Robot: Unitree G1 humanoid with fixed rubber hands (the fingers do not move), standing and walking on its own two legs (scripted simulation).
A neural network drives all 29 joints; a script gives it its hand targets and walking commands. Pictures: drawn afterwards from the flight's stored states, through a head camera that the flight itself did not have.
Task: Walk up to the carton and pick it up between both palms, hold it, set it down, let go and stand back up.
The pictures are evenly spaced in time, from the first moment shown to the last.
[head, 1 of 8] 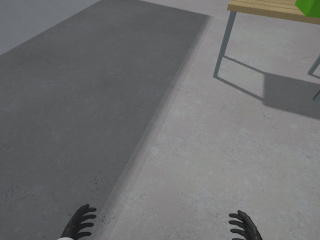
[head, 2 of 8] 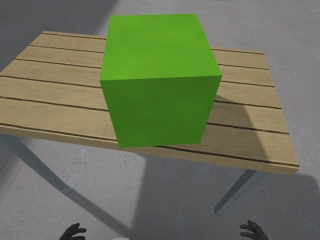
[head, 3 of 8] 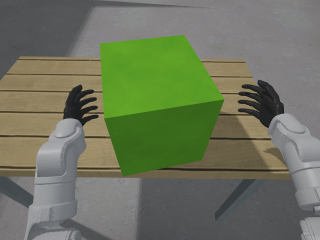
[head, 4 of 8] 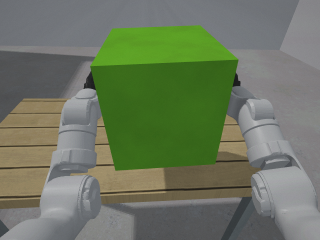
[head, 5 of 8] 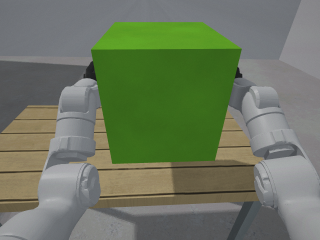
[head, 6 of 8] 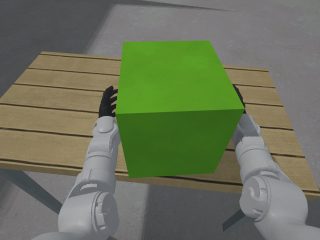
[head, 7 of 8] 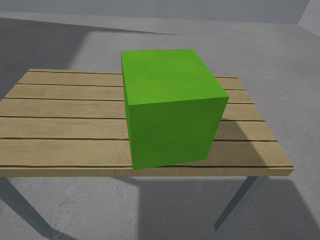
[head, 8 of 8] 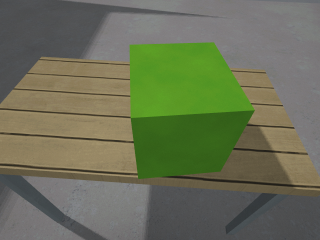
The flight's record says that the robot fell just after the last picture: no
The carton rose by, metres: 0.22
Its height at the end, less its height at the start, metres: +0.00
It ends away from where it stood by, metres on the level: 0.01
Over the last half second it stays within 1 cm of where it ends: yes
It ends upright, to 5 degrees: yes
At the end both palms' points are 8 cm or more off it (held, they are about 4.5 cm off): yes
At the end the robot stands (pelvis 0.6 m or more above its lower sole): yes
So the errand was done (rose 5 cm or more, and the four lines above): yes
